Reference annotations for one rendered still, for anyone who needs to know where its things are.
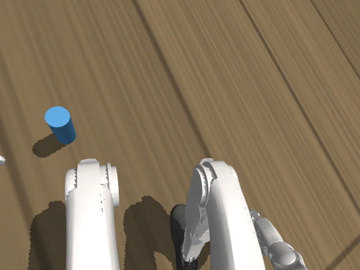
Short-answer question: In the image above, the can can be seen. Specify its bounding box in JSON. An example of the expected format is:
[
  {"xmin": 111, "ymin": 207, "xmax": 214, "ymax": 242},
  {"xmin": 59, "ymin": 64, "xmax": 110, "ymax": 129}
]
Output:
[{"xmin": 44, "ymin": 106, "xmax": 76, "ymax": 144}]

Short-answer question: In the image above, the right robot arm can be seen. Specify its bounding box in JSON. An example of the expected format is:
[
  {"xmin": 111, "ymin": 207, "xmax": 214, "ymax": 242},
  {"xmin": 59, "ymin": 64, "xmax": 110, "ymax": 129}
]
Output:
[{"xmin": 267, "ymin": 241, "xmax": 308, "ymax": 270}]

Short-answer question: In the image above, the right robot hand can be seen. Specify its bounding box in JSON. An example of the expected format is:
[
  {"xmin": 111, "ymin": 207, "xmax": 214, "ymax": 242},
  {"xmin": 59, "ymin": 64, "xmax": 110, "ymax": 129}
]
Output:
[{"xmin": 249, "ymin": 209, "xmax": 284, "ymax": 257}]

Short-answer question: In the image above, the right robot foot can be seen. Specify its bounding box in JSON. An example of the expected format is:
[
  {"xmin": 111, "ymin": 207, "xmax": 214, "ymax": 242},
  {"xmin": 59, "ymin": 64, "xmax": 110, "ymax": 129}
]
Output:
[{"xmin": 170, "ymin": 204, "xmax": 198, "ymax": 270}]

